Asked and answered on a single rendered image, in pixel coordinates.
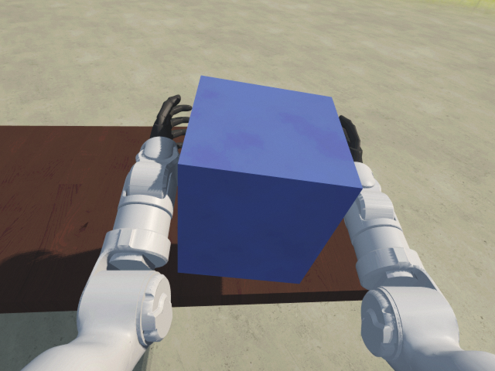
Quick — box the carton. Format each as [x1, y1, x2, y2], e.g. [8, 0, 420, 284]
[178, 76, 363, 284]

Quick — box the table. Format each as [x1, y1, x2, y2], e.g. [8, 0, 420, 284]
[0, 125, 369, 314]

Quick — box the left robot forearm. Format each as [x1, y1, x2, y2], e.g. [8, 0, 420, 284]
[77, 137, 180, 331]

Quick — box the right robot upper arm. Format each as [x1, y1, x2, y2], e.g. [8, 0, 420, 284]
[361, 287, 495, 371]

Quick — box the right robot forearm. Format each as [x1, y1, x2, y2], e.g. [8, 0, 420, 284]
[344, 162, 459, 334]

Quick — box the left robot hand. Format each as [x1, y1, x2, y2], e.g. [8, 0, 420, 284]
[150, 94, 192, 149]

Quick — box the left robot upper arm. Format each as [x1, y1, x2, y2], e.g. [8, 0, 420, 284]
[20, 271, 172, 371]

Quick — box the right robot hand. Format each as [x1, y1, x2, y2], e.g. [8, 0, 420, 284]
[339, 115, 363, 163]

